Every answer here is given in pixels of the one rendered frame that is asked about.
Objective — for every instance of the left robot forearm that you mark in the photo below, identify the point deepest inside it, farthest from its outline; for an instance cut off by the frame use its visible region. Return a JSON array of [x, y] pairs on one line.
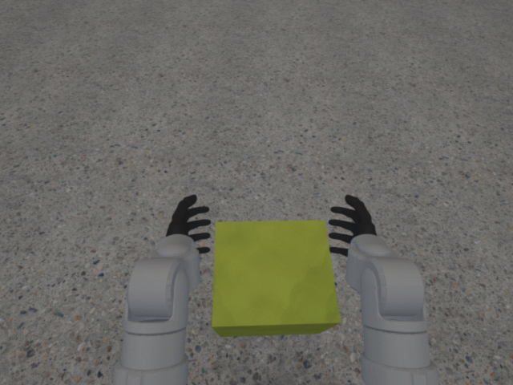
[[156, 315]]

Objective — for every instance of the robot right hand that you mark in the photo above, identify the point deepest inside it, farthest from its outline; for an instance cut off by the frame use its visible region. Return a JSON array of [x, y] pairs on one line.
[[362, 225]]

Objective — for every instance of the robot left hand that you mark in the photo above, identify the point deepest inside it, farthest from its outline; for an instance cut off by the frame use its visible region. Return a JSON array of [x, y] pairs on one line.
[[179, 224]]

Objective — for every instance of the right robot forearm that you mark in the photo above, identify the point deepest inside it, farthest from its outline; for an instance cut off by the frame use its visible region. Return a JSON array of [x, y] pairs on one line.
[[393, 306]]

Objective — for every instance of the carton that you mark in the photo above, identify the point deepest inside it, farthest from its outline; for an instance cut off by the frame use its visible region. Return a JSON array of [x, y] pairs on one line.
[[273, 278]]

